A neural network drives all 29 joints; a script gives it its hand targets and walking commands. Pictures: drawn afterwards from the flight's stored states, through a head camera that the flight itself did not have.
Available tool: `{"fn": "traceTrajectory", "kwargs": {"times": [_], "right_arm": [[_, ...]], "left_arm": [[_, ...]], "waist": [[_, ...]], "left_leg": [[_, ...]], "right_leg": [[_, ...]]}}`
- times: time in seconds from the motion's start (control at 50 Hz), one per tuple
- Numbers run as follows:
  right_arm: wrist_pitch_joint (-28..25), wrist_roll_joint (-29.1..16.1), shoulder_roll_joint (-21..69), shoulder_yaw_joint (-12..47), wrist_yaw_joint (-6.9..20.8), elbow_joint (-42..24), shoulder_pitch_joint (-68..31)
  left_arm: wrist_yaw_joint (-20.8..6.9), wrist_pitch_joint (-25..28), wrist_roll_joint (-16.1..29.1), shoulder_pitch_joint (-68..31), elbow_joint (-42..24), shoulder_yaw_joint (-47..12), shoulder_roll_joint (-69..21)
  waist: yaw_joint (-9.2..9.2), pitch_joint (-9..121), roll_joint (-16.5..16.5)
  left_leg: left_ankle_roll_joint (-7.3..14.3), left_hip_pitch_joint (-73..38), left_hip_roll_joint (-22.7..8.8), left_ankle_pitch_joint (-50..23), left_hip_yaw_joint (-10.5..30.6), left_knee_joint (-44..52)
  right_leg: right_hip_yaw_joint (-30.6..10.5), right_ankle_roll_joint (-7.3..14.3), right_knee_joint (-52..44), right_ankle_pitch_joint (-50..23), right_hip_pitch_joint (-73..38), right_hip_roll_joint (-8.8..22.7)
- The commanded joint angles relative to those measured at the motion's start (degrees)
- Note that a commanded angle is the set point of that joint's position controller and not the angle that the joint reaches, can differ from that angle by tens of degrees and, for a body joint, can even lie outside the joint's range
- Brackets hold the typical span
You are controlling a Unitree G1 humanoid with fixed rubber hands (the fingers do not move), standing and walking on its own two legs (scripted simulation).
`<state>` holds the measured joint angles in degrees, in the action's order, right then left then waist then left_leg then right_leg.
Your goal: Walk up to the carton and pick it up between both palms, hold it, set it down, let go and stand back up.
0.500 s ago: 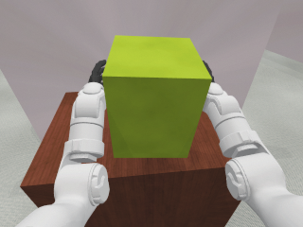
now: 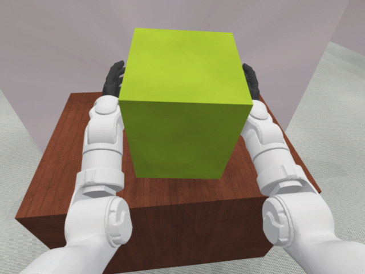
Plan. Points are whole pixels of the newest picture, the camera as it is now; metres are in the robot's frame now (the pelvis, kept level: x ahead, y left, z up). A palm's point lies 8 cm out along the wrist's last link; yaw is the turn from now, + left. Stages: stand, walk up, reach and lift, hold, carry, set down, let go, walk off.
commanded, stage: set down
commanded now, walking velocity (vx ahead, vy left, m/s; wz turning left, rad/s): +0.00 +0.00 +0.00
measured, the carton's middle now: (181, 109) +0.40 +0.00 +0.18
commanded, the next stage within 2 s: none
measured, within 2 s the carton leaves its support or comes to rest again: neither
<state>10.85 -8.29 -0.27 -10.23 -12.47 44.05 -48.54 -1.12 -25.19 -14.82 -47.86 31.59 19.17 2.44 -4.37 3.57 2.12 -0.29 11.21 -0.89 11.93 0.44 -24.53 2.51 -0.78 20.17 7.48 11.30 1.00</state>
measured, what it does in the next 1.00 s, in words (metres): stands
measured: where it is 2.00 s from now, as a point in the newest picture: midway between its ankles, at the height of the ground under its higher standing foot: outside the picture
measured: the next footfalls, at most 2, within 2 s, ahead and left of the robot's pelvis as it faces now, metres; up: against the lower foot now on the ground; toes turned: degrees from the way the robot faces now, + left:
none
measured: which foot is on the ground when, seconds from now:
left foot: down 0.00-1.00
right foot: down 0.00-1.00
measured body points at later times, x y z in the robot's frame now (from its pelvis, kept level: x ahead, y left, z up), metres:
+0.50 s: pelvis +0.00 +0.00 +0.00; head -0.02 +0.03 +0.45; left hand +0.43 +0.15 +0.18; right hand +0.41 -0.15 +0.17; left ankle +0.01 +0.12 -0.74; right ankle +0.04 -0.13 -0.74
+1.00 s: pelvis +0.02 +0.00 +0.00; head +0.01 +0.02 +0.45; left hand +0.45 +0.13 +0.14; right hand +0.41 -0.16 +0.14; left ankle +0.01 +0.12 -0.74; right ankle +0.04 -0.13 -0.74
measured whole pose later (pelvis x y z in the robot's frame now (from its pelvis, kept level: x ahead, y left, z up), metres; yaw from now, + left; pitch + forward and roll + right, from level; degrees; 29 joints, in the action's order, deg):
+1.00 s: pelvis +0.02 +0.00 +0.00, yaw +0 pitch -1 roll -1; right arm 1.1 5.2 6.4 -23.0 -8.4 44.1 -42.5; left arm -1.0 -9.6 -15.0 -45.7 44.2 18.8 2.1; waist -4.4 -0.3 2.5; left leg -0.2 9.0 -0.9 12.6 0.4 -23.0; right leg 2.5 -0.9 19.0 8.2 9.3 1.0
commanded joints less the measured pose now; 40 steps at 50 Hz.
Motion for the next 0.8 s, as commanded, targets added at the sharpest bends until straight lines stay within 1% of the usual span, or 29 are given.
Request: {"fn": "traceTrajectory", "kwargs": {"times": [0.0, 0.02, 0.04, 0.06, 0.1, 0.12, 0.14, 0.18, 0.2, 0.22, 0.26, 0.3, 0.32, 0.38, 0.4, 0.42, 0.44, 0.54, 0.56, 0.58, 0.6, 0.62, 0.66, 0.68, 0.7, 0.72, 0.74, 0.76, 0.78], "right_arm": [[-5.5, -0.4, 32.7, 23.5, 7.0, -19.6, -38.2], [-6.3, -1.1, 32.9, 24.6, 6.7, -22.4, -39.4], [-6.3, -0.9, 32.5, 24.3, 6.6, -21.8, -38.7], [-6.7, -1.4, 31.9, 24.7, 6.4, -23.2, -39.0], [-7.5, -1.1, 32.1, 24.9, 6.3, -24.1, -39.7], [-7.6, -1.2, 32.0, 25.1, 6.3, -24.0, -39.0], [-7.9, -0.9, 31.6, 24.7, 6.3, -23.2, -38.7], [-7.7, 0.0, 32.0, 23.3, 6.5, -20.7, -37.7], [-7.4, 0.7, 31.7, 22.0, 6.6, -18.7, -36.5], [-7.6, 1.4, 31.4, 21.3, 6.8, -18.6, -36.7], [-7.8, 2.8, 31.1, 19.7, 6.9, -17.1, -36.0], [-7.6, 4.7, 30.6, 17.6, 7.4, -14.0, -34.5], [-8.0, 5.2, 30.6, 17.5, 7.6, -14.5, -35.2], [-8.0, 8.7, 29.4, 13.2, 8.4, -10.3, -33.3], [-8.1, 9.7, 29.4, 12.1, 8.8, -9.2, -32.8], [-8.7, 10.5, 29.9, 11.6, 9.2, -9.5, -33.8], [-9.2, 11.0, 30.3, 11.6, 9.5, -9.5, -34.5], [-11.0, 13.7, 32.3, 11.1, 10.4, -7.5, -33.2], [-11.5, 13.7, 32.1, 11.5, 10.5, -8.2, -33.6], [-11.8, 14.0, 32.0, 11.0, 10.7, -8.0, -34.3], [-12.1, 13.8, 32.7, 12.0, 10.7, -8.0, -34.0], [-12.4, 14.2, 32.4, 11.6, 10.7, -7.6, -33.3], [-12.5, 14.7, 32.5, 11.4, 10.7, -6.6, -31.8], [-12.5, 15.1, 32.5, 11.0, 10.6, -6.4, -31.4], [-12.9, 15.2, 32.7, 10.8, 10.7, -6.5, -32.1], [-12.9, 15.5, 32.7, 10.9, 10.8, -5.6, -30.6], [-13.2, 15.7, 32.7, 10.5, 10.9, -5.5, -30.5], [-13.2, 16.1, 32.6, 10.0, 10.9, -4.7, -30.0], [-13.3, 16.3, 32.9, 9.8, 10.8, -4.9, -30.0]], "left_arm": [[-6.6, 4.3, 7.6, -31.2, -9.4, -27.0, -37.7], [-6.4, 4.3, 7.7, -30.4, -10.5, -27.9, -38.6], [-6.4, 4.3, 7.5, -29.4, -10.1, -28.0, -38.6], [-6.4, 4.0, 7.3, -28.3, -9.6, -27.6, -38.5], [-6.2, 4.6, 7.9, -29.2, -10.7, -29.4, -39.6], [-6.0, 4.8, 7.9, -28.8, -11.3, -29.8, -39.7], [-5.9, 5.1, 7.8, -29.1, -11.0, -30.1, -39.8], [-5.9, 5.6, 7.6, -29.9, -9.8, -29.8, -40.1], [-6.2, 5.5, 6.8, -29.2, -8.3, -28.3, -39.4], [-6.3, 5.5, 6.2, -29.0, -7.3, -27.7, -39.3], [-6.7, 6.0, 5.9, -29.3, -6.0, -26.6, -38.6], [-7.2, 6.2, 4.7, -28.8, -2.7, -24.2, -37.1], [-7.2, 6.5, 4.7, -29.6, -3.1, -24.4, -37.1], [-8.1, 6.7, 2.5, -28.1, 2.3, -20.3, -34.8], [-8.3, 7.2, 2.3, -28.6, 2.5, -19.4, -34.4], [-8.4, 8.0, 2.3, -30.1, 2.4, -19.2, -34.3], [-8.3, 8.7, 2.6, -31.1, 2.0, -19.0, -34.2], [-7.7, 12.4, 3.5, -33.6, 3.2, -20.3, -34.3], [-7.5, 12.9, 3.6, -33.2, 4.0, -20.4, -34.3], [-7.5, 13.5, 3.8, -34.1, 4.4, -20.6, -34.4], [-7.3, 14.1, 4.0, -34.4, 3.6, -21.0, -34.4], [-7.2, 14.6, 4.0, -34.0, 4.2, -21.0, -34.5], [-7.2, 15.2, 3.7, -33.6, 4.9, -20.0, -33.9], [-7.3, 15.4, 3.8, -33.0, 6.2, -19.9, -33.7], [-7.2, 15.7, 3.6, -33.4, 5.5, -19.7, -34.0], [-7.3, 16.0, 3.1, -32.6, 6.2, -18.4, -33.0], [-7.4, 16.3, 3.1, -32.8, 6.4, -18.9, -33.4], [-7.4, 16.4, 2.6, -32.6, 7.1, -17.5, -32.5], [-7.6, 16.6, 2.7, -32.5, 7.1, -17.9, -32.7]], "waist": [[-0.92, 29.0, -4.3], [-0.42, 30.0, -4.4], [-1.04, 29.2, -4.5], [-0.51, 28.6, -4.1], [-1.58, 30.3, -4.4], [-1.28, 30.2, -4.9], [-1.82, 29.6, -5.5], [-2.22, 26.7, -5.2], [-2.19, 25.0, -4.6], [-2.14, 24.3, -4.9], [-2.47, 23.8, -4.5], [-2.22, 20.3, -3.7], [-2.10, 21.1, -3.6], [-1.72, 16.9, -3.0], [-1.75, 16.3, -3.1], [-1.30, 17.1, -3.3], [-0.91, 17.7, -3.2], [-0.87, 22.1, -3.8], [-0.56, 22.6, -3.8], [-0.77, 23.8, -3.9], [-0.48, 24.4, -3.5], [-0.78, 24.6, -4.1], [-0.59, 23.8, -3.5], [-0.94, 23.6, -2.9], [-0.81, 24.5, -3.4], [-0.25, 23.6, -2.8], [-0.82, 23.7, -3.7], [-0.50, 22.8, -3.3], [-0.67, 22.7, -3.5]], "left_leg": [[-3.1, -15.2, 2.9, -24.5, -0.9, 3.0], [-3.2, -15.8, 2.9, -26.3, -0.7, 2.7], [-3.5, -16.7, 2.8, -27.3, -0.4, 2.2], [-3.5, -16.8, 2.8, -28.5, -0.4, 2.0], [-3.9, -18.0, 2.6, -29.7, 0.0, 1.5], [-4.2, -18.8, 2.5, -30.8, 0.1, 1.2], [-4.6, -19.1, 2.5, -31.3, 0.3, 1.1], [-4.3, -18.8, 2.2, -28.2, 0.2, 1.9], [-4.0, -18.0, 2.3, -26.4, -0.1, 2.5], [-4.0, -17.8, 2.3, -24.5, -0.2, 3.1], [-3.6, -16.9, 2.4, -22.1, -0.4, 3.6], [-3.1, -15.1, 2.6, -18.6, -0.8, 4.8], [-3.0, -14.9, 2.6, -17.5, -1.0, 5.1], [-2.1, -11.9, 2.9, -11.0, -1.7, 7.2], [-1.9, -11.4, 2.9, -9.8, -2.0, 7.7], [-1.8, -10.7, 3.0, -9.4, -2.3, 7.9], [-1.7, -10.7, 3.0, -9.7, -2.5, 8.0], [-2.4, -11.1, 2.8, -12.3, -2.9, 7.4], [-2.6, -11.0, 2.6, -13.8, -2.7, 7.0], [-2.7, -11.0, 2.7, -14.4, -2.8, 6.8], [-2.6, -11.0, 2.6, -14.9, -2.9, 6.7], [-3.0, -10.7, 2.8, -16.2, -2.8, 6.5], [-2.9, -10.8, 2.8, -16.8, -3.1, 6.3], [-2.8, -10.2, 2.7, -16.0, -3.0, 6.6], [-2.9, -10.5, 2.7, -16.9, -3.3, 6.4], [-2.6, -9.8, 2.8, -15.8, -3.5, 6.9], [-2.8, -10.0, 2.8, -16.6, -3.4, 6.8], [-2.7, -9.5, 2.8, -16.1, -3.7, 6.8], [-2.7, -9.0, 2.9, -16.1, -3.8, 6.9]], "right_leg": [[1.8, -0.6, -4.0, -15.6, -20.7, -5.4], [1.8, -0.6, -3.8, -16.9, -21.1, -5.4], [1.9, -0.6, -3.9, -17.3, -20.5, -5.6], [2.0, -0.6, -4.2, -17.7, -20.6, -5.6], [2.1, -0.3, -4.0, -18.8, -20.5, -5.6], [2.2, -0.3, -4.1, -18.7, -20.1, -5.6], [2.3, -0.3, -4.3, -18.1, -19.5, -5.7], [2.4, -0.1, -4.9, -15.2, -17.6, -5.5], [2.3, -0.2, -5.3, -14.4, -17.7, -5.3], [2.5, -0.2, -5.7, -12.5, -17.1, -5.2], [2.4, 0.0, -5.7, -11.9, -17.5, -4.9], [2.4, -0.2, -6.1, -9.9, -17.2, -4.5], [2.5, -0.2, -5.9, -9.6, -17.2, -4.5], [2.6, -0.3, -6.4, -6.0, -17.3, -3.8], [2.6, -0.2, -6.3, -5.3, -16.8, -3.6], [2.6, -0.3, -6.0, -5.5, -17.1, -3.4], [2.7, -0.5, -5.6, -6.0, -17.2, -3.4], [3.3, -0.8, -4.4, -8.8, -17.1, -3.2], [3.2, -0.7, -4.0, -10.0, -17.2, -3.3], [3.3, -0.8, -4.0, -10.5, -17.1, -3.3], [3.2, -0.9, -3.8, -11.3, -17.3, -3.3], [3.2, -0.9, -3.6, -12.5, -17.7, -3.2], [2.8, -1.1, -3.7, -13.6, -18.0, -3.1], [2.9, -1.2, -3.7, -13.8, -17.9, -3.0], [2.8, -1.2, -3.5, -14.7, -18.3, -3.0], [2.6, -1.3, -3.7, -14.5, -18.8, -2.8], [2.7, -1.3, -3.5, -15.0, -18.7, -2.8], [2.5, -1.3, -3.3, -15.0, -19.3, -2.8], [2.5, -1.5, -3.1, -15.9, -19.6, -2.5]]}}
